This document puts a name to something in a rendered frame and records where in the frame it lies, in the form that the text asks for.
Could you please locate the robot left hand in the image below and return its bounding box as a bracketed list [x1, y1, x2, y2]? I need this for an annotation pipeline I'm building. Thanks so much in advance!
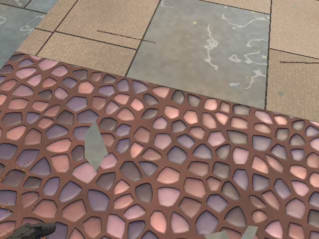
[4, 222, 57, 239]

